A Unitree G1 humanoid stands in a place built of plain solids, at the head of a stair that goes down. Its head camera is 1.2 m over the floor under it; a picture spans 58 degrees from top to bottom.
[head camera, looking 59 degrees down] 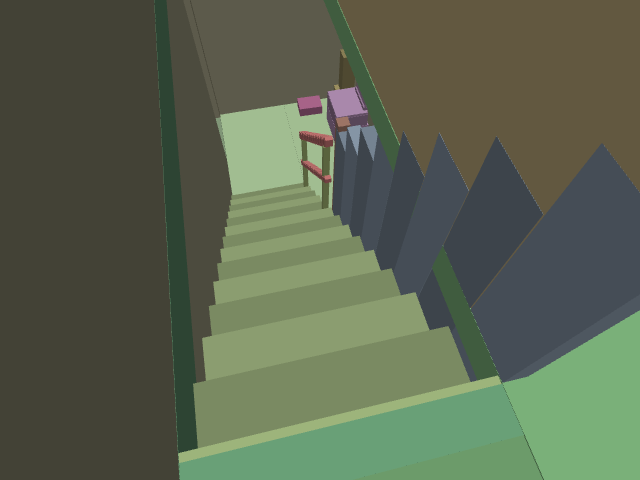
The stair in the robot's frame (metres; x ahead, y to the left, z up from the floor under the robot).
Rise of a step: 0.21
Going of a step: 0.22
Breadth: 0.86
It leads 13 degrees to the left of straight ahead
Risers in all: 14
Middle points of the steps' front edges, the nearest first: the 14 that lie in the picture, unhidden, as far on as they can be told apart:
0.20 -0.07 0.00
0.41 -0.02 -0.20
0.63 0.03 -0.41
0.84 0.08 -0.61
1.06 0.13 -0.82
1.27 0.18 -1.03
1.49 0.23 -1.23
1.71 0.28 -1.44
1.92 0.33 -1.64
2.14 0.37 -1.85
2.35 0.42 -2.05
2.57 0.47 -2.26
2.78 0.52 -2.46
3.00 0.57 -2.67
